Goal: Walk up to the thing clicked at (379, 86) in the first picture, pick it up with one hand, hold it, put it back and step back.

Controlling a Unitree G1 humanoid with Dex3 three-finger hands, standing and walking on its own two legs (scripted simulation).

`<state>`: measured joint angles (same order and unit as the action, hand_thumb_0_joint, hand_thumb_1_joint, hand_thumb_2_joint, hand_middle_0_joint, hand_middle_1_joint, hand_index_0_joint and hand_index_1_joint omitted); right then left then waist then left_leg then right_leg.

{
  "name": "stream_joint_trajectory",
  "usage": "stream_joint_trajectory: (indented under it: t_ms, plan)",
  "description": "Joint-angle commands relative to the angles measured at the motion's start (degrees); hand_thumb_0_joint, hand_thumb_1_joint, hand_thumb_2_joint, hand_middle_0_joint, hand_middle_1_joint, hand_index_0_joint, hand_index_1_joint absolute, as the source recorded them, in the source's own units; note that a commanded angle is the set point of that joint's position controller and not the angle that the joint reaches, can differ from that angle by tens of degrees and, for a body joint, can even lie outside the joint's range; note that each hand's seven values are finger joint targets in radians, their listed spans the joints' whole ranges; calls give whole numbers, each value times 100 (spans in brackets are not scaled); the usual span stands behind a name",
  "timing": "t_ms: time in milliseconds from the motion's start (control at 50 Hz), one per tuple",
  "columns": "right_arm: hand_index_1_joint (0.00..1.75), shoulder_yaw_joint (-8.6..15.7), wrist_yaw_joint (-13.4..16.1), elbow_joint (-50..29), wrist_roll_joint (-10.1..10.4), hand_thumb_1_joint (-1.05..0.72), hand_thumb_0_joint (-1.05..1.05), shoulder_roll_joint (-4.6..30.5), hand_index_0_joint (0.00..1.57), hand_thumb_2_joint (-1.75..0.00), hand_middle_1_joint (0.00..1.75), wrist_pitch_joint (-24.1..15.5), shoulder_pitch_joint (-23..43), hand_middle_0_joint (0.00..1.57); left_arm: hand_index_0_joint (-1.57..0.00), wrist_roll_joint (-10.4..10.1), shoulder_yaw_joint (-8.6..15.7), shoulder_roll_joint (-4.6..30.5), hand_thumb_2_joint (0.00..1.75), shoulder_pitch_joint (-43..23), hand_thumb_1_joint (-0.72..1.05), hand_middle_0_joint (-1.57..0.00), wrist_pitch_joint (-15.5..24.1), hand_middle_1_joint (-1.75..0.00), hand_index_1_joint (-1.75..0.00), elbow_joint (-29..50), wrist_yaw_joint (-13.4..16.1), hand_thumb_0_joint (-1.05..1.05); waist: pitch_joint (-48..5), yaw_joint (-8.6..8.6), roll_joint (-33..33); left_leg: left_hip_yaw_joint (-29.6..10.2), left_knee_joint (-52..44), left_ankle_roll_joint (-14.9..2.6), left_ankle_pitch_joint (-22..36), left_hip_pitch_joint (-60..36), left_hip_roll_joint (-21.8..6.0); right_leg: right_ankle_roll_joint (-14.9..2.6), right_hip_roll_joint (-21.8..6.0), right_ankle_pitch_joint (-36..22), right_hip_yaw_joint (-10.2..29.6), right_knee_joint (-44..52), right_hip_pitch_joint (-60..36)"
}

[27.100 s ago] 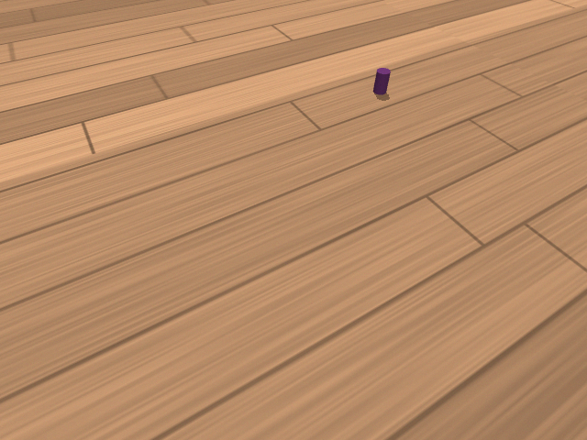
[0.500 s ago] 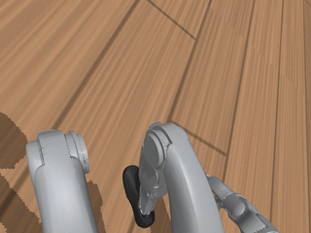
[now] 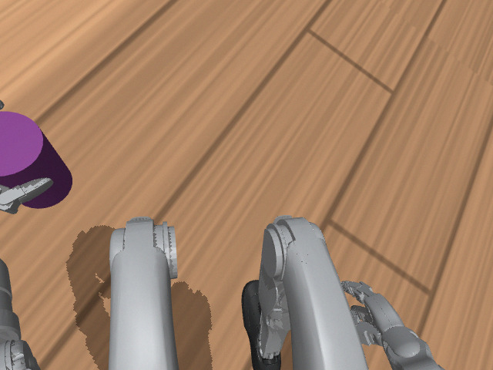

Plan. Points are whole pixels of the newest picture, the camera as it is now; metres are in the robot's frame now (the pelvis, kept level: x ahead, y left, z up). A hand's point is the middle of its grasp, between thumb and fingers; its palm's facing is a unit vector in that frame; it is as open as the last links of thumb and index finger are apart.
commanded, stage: hold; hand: left
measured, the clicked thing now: (25, 165) +0.39 +0.33 -0.07
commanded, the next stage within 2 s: none
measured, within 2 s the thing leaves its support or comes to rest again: neither
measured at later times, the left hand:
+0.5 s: hand out of the picture +0.37 +0.29 +0.19, palm faces +0.38 -0.92 -0.02, open 12.0 cm
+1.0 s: hand out of the picture +0.36 +0.27 +0.35, palm faces +0.39 -0.92 -0.03, open 11.9 cm
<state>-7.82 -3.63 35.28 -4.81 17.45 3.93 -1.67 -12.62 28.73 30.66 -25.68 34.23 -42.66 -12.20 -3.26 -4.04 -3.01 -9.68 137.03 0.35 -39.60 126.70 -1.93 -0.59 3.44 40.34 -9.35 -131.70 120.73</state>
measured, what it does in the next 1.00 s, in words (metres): rises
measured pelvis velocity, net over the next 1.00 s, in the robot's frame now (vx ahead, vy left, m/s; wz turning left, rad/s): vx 0.05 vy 0.01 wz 0.16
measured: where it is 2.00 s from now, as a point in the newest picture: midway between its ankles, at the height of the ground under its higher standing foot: (211, 351)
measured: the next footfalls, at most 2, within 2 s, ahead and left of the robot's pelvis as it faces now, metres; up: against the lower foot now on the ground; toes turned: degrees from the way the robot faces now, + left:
none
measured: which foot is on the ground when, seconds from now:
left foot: down 0.00-1.00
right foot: down 0.00-1.00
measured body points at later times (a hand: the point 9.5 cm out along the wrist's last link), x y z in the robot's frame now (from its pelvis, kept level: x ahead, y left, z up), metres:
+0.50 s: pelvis +0.02 +0.00 +0.17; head +0.18 +0.05 +0.58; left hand +0.34 +0.34 +0.19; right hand +0.23 -0.23 +0.05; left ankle +0.08 +0.13 -0.31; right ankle +0.10 -0.11 -0.31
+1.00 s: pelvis +0.05 +0.01 +0.31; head +0.14 +0.05 +0.75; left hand +0.34 +0.31 +0.35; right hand +0.24 -0.21 +0.20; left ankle +0.08 +0.13 -0.31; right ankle +0.10 -0.11 -0.31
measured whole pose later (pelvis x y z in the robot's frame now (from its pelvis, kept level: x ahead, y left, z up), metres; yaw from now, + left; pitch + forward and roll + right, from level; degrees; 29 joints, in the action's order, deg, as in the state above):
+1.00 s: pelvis +0.05 +0.01 +0.31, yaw +9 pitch +19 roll -3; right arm 0.0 1.9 34.9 1.0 12.5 -2.0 -12.2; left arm -8.5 11.8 12.3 -6.3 17.8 -16.8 2.6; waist -9.2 -1.9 0.9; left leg -2.9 76.2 -0.3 -31.5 63.7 -1.1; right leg -0.2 1.8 32.6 -2.7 -73.2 59.6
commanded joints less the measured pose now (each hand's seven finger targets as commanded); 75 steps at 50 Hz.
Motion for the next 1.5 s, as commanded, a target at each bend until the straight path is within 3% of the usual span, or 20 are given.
stream_joint_trajectory:
  t_ms: [0,100,200,280,340,440,460,560,700,800,820,920,960,980,1060,1100,1140,1160,1380,1480]
  plan:
    - [30,737,180,-413,244,-91,0,1270,20,-90,30,-175,-536,20,-134,-282,262,1158,129,-1082,2,-130,89,-154,-152,1833,58,0,-3925,211,1659,308,-2280,-111,357,-2932,-42,-228,73,-684,166,1664,-1701]
    - [30,1014,315,-494,445,-92,0,1099,20,-90,30,-273,-640,20,-128,-299,51,784,123,-773,-3,-125,-377,-147,-146,2514,107,0,-4261,208,1186,443,-2613,-189,515,-3169,-28,-153,-3,-798,517,2385,-2348]
    - [30,1103,433,-537,573,-91,0,938,20,-90,30,-363,-749,20,-124,-382,190,543,122,-487,-3,-120,-728,-144,-143,3021,403,0,-4258,324,873,507,-3009,-232,881,-3606,-39,-90,-43,-1089,679,2975,-3035]
    - [30,1141,495,-593,624,-91,0,779,20,-90,30,-426,-775,20,-128,-283,-4,227,125,-124,-3,-125,-934,-146,-146,3305,613,0,-4191,321,633,551,-3461,-260,1073,-3874,-35,-54,-55,-1247,792,3496,-3757]
    - [30,1207,532,-641,657,-92,0,731,20,-90,30,-492,-748,20,-128,-214,-447,-184,125,144,-2,-126,-1113,-146,-146,3614,699,0,-4220,275,731,568,-3858,-261,1266,-4532,-27,-65,-46,-1406,779,3867,-3991]
    - [30,1215,599,-736,716,-91,0,622,20,-90,30,-548,-782,20,-129,-79,-348,-102,126,327,0,-126,-1312,-146,-146,4271,1101,0,-3948,364,815,573,-4681,-230,1122,-5260,8,-82,-50,-1245,786,4551,-4576]
    - [30,1212,615,-728,725,-91,0,593,20,-90,30,-563,-780,20,-129,-50,-563,-361,126,526,-1,-126,-1372,-146,-146,4125,1159,0,-3782,296,848,561,-4874,-223,1155,-5470,15,-89,-47,-1270,777,4691,-4597]
    - [30,1175,693,-641,705,-91,0,506,20,-90,30,-663,-835,20,-132,127,-724,-444,127,546,-4,-129,-1387,-147,-147,4300,1387,0,-3299,246,991,432,-5729,-154,1116,-6301,10,-102,-83,-1249,738,5251,-5007]
    - [30,1140,685,-615,635,-91,0,451,20,-90,30,-785,-1010,20,-134,214,-1300,-968,128,621,2,-132,-1320,-147,-148,3833,1381,0,-2824,83,911,464,-6329,-126,1708,-7086,48,-90,-135,-1803,681,5889,-5689]
    - [30,1127,635,-697,652,-91,0,387,20,-90,30,-797,-1055,20,-136,279,-1166,-853,126,879,-1,-134,-1319,-147,-148,3704,1428,0,-2636,209,636,564,-6806,-146,1770,-7433,97,-67,-169,-1945,719,6475,-6521]
    - [30,1107,615,-682,638,-91,0,368,20,-90,30,-806,-1065,20,-135,260,-1326,-1030,125,838,-4,-133,-1294,-147,-147,3784,1435,0,-2571,180,627,580,-6858,-147,1819,-7479,104,-70,-166,-2022,720,6530,-6595]
    - [30,1082,607,-661,606,-92,0,317,20,-90,30,-830,-1094,20,-132,381,-1296,-900,123,744,-7,-130,-1225,-144,-145,3915,1542,0,-2580,227,642,638,-7171,-148,2114,-7950,126,-49,-196,-2330,762,6888,-7111]
    - [30,1065,594,-649,579,-92,0,303,20,-90,30,-838,-1111,20,-130,391,-1522,-1095,123,586,-7,-128,-1171,-144,-144,3991,1551,0,-2487,201,778,606,-7360,-117,2122,-8166,108,-76,-193,-2295,729,6946,-7062]
    - [30,1082,598,-636,563,-92,0,333,20,-90,30,-835,-1097,20,-130,412,-1313,-979,125,654,-6,-128,-1183,-143,-145,3769,1598,0,-2412,251,799,563,-7489,-96,2098,-8283,90,-85,-193,-2230,700,6990,-7083]
    - [30,1031,605,-671,532,-92,0,267,20,-90,30,-838,-1117,20,-128,452,-1678,-1260,122,608,-4,-127,-1162,-141,-143,3826,1631,0,-2240,185,713,590,-7805,-101,1975,-8528,106,-55,-201,-2190,695,7364,-7377]
    - [30,1044,594,-653,516,-92,0,268,20,-90,30,-834,-1143,20,-128,481,-1631,-1271,122,807,-7,-127,-1196,-141,-142,3646,1657,0,-2128,218,638,581,-7995,-97,1848,-8594,108,-58,-184,-2082,683,7515,-7527]
    - [30,1047,590,-647,513,-92,0,301,20,-90,30,-849,-1081,20,-126,467,-1737,-1363,122,632,-6,-126,-1169,-141,-142,3678,1642,0,-2073,190,717,533,-8136,-66,1889,-8815,73,-72,-175,-2107,649,7550,-7484]
    - [30,1052,601,-648,509,-92,0,305,20,-90,30,-856,-1113,20,-127,491,-1619,-1149,122,397,-7,-126,-1149,-141,-142,3860,1660,0,-2177,206,791,537,-8169,-63,1982,-8898,78,-73,-178,-2176,656,7606,-7612]
    - [30,985,631,-596,469,-92,0,195,20,-90,30,-847,-1146,20,-124,517,-1719,-1245,123,532,-4,-123,-1130,-140,-141,3605,1682,0,-1876,233,544,704,-8542,-92,2240,-9149,147,-27,-213,-2503,749,8187,-8370]
    - [30,983,624,-605,466,-91,0,201,20,-90,30,-832,-1125,20,-124,387,-1743,-1432,124,478,-3,-123,-1121,-141,-142,3594,1626,0,-1874,243,545,727,-8687,-89,2445,-9384,148,-35,-211,-2718,757,8335,-8556]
